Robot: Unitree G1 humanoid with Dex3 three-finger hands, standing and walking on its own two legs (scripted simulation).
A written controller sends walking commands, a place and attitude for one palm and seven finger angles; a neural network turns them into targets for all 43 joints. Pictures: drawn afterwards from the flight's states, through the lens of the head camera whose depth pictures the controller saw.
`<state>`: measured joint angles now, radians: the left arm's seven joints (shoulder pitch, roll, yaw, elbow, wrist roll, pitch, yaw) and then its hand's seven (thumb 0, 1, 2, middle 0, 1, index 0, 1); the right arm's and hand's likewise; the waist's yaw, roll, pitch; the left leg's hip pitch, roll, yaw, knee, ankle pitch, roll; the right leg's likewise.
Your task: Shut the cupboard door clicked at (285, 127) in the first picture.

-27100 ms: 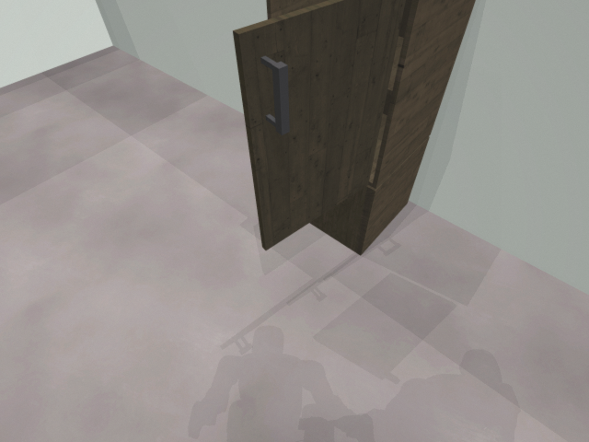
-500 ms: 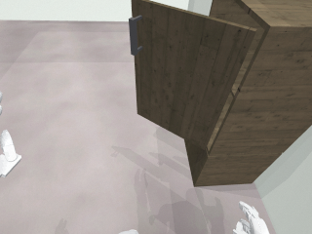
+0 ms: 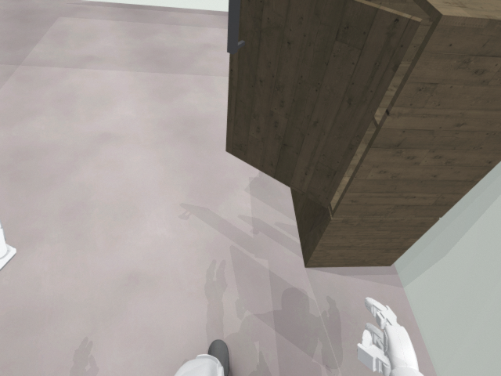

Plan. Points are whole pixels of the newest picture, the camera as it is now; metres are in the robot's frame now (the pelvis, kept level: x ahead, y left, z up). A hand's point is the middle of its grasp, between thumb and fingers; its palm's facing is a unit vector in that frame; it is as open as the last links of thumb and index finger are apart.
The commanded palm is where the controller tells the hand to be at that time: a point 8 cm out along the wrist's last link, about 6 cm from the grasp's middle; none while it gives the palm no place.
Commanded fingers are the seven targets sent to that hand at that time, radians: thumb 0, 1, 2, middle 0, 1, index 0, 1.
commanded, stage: step back with the hand held close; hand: left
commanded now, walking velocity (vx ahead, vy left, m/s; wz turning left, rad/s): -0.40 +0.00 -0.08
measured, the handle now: (238, 22) +0.84 +0.15 +0.15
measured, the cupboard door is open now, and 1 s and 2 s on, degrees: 52 52 52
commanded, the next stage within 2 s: stop stepping back and stand still in 0.10 s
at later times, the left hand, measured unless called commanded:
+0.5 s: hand out of the picture +0.03 +0.34 +0.20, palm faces +0.46 -0.84 -0.28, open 7.4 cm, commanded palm +0.00 +0.35 +0.20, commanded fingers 0.00 0.90 0.90 -0.20 -0.30 -0.20 -0.30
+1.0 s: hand out of the picture -0.04 +0.35 +0.20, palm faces +0.41 -0.79 -0.45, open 7.4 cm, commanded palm -0.09 +0.37 +0.20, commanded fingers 0.00 0.90 0.90 -0.20 -0.30 -0.20 -0.30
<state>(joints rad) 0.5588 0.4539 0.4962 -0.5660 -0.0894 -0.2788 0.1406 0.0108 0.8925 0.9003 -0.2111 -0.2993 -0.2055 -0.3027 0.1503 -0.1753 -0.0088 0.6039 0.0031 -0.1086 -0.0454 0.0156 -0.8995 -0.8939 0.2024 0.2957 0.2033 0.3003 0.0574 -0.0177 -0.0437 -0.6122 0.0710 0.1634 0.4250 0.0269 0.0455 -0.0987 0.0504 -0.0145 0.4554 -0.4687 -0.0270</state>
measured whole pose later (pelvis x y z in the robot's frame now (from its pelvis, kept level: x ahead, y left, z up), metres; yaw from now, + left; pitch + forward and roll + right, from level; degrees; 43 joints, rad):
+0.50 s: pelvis -0.18 +0.07 +0.00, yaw -8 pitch +1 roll -5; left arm 0.48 0.45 0.47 -0.62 -0.04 -0.20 0.17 0.01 0.88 0.90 -0.22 -0.30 -0.21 -0.30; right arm 0.34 -0.23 -0.01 0.66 -0.01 -0.07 -0.09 0.02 -0.90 -0.89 0.20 0.30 0.20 0.30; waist 0.07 -0.09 -0.11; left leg -0.36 0.07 0.02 0.79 -0.41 0.00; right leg -0.42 -0.04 -0.15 0.65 -0.46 -0.05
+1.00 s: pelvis -0.27 +0.10 +0.01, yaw -8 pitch +0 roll -2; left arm 0.50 0.43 0.44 -0.42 -0.05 -0.16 0.16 0.01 0.89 0.90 -0.21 -0.30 -0.21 -0.30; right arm 0.25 -0.23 -0.02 0.70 0.00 -0.03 -0.06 0.02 -0.90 -0.89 0.20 0.30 0.20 0.30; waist 0.02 0.05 -0.08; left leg -0.60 0.03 0.01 1.08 -0.38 -0.02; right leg -0.08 0.05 -0.10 0.47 -0.39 -0.06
